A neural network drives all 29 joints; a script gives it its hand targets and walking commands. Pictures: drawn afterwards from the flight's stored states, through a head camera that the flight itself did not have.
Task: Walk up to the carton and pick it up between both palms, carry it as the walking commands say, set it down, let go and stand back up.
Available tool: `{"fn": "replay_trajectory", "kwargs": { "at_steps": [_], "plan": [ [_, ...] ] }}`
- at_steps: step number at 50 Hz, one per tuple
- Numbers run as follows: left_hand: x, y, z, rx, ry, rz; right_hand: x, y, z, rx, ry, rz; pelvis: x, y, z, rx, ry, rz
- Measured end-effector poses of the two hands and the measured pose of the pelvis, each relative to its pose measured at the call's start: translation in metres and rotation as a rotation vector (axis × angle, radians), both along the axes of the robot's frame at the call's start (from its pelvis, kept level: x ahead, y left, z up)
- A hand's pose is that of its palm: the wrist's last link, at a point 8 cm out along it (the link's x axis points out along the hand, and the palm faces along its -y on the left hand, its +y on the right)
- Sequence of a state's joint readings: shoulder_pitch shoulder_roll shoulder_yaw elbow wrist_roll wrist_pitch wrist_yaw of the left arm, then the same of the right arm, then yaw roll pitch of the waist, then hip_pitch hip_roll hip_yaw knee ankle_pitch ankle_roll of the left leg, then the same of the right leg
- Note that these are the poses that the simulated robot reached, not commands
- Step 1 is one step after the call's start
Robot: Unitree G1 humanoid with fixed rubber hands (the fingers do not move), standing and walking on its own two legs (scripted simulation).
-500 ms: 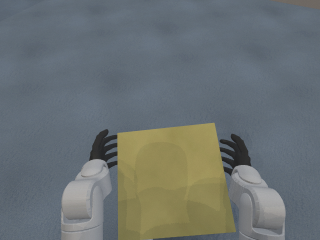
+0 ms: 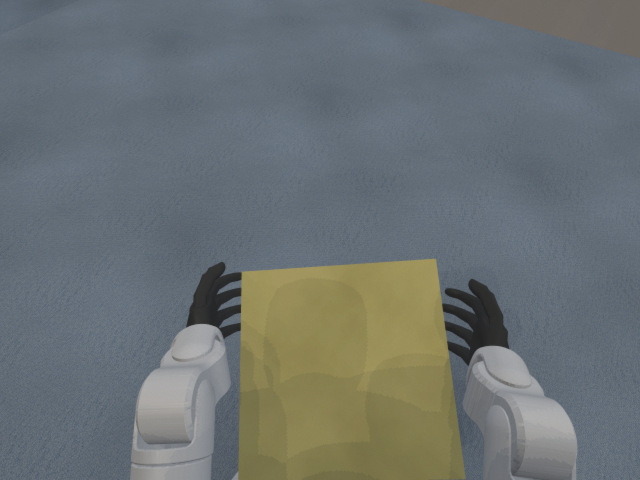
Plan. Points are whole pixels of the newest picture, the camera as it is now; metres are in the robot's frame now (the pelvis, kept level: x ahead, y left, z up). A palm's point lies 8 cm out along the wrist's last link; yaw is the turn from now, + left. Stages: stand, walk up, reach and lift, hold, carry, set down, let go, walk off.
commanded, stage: carry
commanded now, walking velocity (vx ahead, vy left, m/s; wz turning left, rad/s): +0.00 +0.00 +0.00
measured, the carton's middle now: (345, 364) +0.27 +0.00 -0.02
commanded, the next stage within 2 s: none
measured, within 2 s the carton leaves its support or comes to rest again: neither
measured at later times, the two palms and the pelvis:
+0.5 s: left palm (319, 67) +0.80 +0.08 +0.07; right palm (485, 82) +0.75 -0.22 +0.09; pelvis +0.52 -0.04 +0.01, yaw -6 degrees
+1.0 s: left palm out of the picture +1.25 -0.02 +0.08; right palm out of the picture +1.11 -0.29 +0.10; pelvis +0.95 -0.06 -0.01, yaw -22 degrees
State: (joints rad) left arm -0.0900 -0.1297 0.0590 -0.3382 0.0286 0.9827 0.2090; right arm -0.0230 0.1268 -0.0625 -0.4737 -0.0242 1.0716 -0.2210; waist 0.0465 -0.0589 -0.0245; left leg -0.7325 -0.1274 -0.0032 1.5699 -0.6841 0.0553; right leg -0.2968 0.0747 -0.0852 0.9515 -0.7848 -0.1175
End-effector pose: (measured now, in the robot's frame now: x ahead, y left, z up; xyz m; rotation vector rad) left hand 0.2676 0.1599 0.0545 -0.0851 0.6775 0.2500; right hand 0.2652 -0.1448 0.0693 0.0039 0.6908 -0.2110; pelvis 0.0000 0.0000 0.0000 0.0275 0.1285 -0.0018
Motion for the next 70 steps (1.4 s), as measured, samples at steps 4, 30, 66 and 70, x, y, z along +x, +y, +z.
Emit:
{"fn": "replay_trajectory", "kwargs": {
  "at_steps": [4,30,66,70],
  "plan": [
    [0.08,0.009,0.003,0.001,-0.048,0.044,0.098,0.009,0.001,0.006,-0.052,0.038,0.095,0.0,-0.011,0.013,-0.002,-0.018],
    [0.612,-0.06,0.017,-0.063,-0.017,-0.054,0.592,-0.056,0.03,-0.074,-0.008,-0.067,0.606,-0.047,0.013,-0.076,0.002,-0.102],
    [1.166,-0.145,0.032,-0.087,-0.015,-0.438,1.032,-0.109,0.041,-0.092,0.06,-0.443,1.127,-0.025,0.022,-0.177,-0.028,-0.499],
    [1.214,-0.175,0.052,-0.1,-0.046,-0.545,1.049,-0.122,0.054,-0.092,0.046,-0.548,1.172,-0.023,0.031,-0.189,-0.044,-0.554]
  ]
}}
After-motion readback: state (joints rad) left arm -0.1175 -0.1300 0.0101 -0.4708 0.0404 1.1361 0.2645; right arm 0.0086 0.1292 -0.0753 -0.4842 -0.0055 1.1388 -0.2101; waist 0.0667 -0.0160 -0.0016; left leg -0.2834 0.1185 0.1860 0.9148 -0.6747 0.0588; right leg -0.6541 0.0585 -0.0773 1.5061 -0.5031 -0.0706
